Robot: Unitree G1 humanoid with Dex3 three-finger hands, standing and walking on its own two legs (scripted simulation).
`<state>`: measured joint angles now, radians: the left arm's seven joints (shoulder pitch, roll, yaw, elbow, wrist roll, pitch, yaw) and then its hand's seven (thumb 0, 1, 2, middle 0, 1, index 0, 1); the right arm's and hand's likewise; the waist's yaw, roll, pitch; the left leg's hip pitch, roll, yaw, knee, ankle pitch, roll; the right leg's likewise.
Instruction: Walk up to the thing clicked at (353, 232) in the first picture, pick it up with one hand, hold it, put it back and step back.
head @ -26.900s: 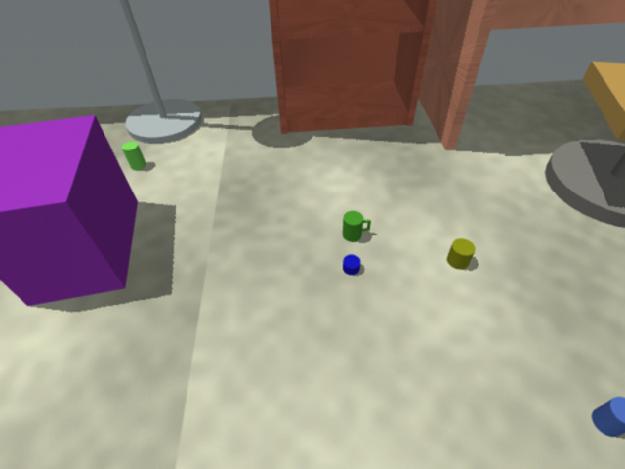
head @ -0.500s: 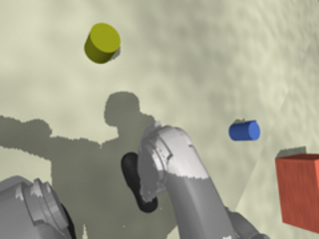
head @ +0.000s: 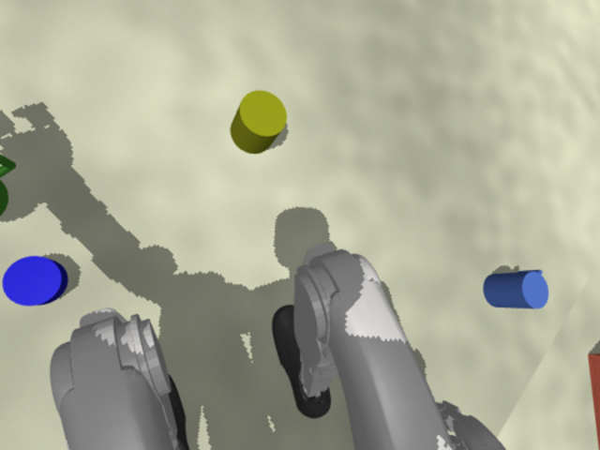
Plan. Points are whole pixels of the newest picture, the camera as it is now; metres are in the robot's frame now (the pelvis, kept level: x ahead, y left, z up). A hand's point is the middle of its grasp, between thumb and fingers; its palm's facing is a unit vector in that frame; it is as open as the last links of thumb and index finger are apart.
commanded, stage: withdraw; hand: left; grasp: from above
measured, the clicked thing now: out of the picture +0.50 +0.34 -0.28
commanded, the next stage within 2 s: home in 0.52 s
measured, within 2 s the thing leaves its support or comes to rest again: neither
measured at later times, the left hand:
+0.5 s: hand out of the picture +0.50 +0.35 -0.13, palm faces -0.44 -0.07 -0.89, open 13.8 cm
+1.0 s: hand out of the picture +0.45 +0.34 -0.03, palm faces -0.37 -0.38 -0.85, open 10.8 cm
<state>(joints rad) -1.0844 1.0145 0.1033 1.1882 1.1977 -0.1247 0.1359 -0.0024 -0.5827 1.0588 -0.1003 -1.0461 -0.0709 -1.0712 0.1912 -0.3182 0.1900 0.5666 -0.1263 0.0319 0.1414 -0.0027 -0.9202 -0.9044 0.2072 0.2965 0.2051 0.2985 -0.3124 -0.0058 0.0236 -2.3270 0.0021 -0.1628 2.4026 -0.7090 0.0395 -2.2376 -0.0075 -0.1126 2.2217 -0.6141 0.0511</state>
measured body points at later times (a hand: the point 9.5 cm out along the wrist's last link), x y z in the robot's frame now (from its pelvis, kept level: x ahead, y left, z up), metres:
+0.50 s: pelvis -0.02 -0.01 +0.00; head +0.24 +0.10 +0.36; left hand +0.51 +0.35 -0.08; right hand +0.03 -0.28 -0.07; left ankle +0.06 +0.11 -0.31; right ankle +0.12 -0.13 -0.31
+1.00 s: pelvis +0.00 +0.00 +0.07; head +0.23 +0.08 +0.45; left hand +0.47 +0.36 +0.02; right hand +0.07 -0.27 -0.03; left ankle +0.06 +0.11 -0.31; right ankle +0.12 -0.13 -0.31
